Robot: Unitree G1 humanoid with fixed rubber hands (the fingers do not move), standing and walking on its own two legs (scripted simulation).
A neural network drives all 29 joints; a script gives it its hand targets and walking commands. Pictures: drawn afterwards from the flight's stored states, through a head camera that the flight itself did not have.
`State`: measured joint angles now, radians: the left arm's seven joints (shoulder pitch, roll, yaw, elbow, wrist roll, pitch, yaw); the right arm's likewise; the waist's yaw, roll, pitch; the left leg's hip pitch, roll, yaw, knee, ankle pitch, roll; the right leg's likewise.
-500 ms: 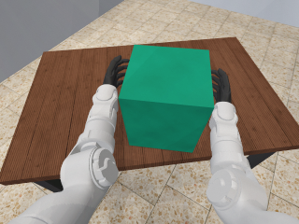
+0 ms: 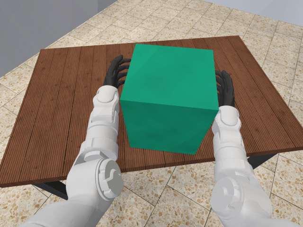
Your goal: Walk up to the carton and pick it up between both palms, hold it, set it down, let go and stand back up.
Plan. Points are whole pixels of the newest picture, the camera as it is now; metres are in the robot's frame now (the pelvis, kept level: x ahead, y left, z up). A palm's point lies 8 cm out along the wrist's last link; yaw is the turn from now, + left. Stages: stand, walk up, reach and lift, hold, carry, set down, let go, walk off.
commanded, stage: reach and lift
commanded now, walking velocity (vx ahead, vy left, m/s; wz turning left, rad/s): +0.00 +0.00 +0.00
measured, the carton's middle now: (167, 103) +0.43 -0.04 +0.03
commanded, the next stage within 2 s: none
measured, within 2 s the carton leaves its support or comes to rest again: leaves its support in 0.74 s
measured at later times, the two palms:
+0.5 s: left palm (111, 90) +0.42 +0.11 +0.11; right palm (227, 107) +0.37 -0.19 +0.09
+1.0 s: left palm (101, 87) +0.39 +0.12 +0.15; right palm (229, 102) +0.36 -0.18 +0.12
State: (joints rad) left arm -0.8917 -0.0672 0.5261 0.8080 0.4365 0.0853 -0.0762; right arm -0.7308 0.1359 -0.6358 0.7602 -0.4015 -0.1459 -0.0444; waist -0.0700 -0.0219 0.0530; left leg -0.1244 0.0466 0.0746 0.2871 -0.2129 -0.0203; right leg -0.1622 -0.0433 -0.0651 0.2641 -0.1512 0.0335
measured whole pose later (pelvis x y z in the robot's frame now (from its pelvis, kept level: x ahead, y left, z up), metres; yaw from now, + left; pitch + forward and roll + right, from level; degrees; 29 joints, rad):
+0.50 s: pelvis -0.01 +0.00 +0.00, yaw +0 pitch +3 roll +0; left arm -0.83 -0.06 0.43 0.74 0.38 0.14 -0.04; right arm -0.70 0.09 -0.52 0.79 -0.30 -0.14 -0.08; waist -0.08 -0.02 0.04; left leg -0.14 0.04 0.07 0.29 -0.20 -0.02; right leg -0.17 -0.05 -0.09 0.25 -0.13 0.03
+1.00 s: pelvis -0.03 +0.00 +0.00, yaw +1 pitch -1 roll +0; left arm -0.86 -0.01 0.37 0.77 0.32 0.27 0.00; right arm -0.76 0.04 -0.42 0.85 -0.18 -0.01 -0.11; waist -0.08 -0.02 0.01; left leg -0.08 0.03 0.06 0.26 -0.16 -0.01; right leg -0.11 -0.06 -0.09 0.24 -0.11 0.03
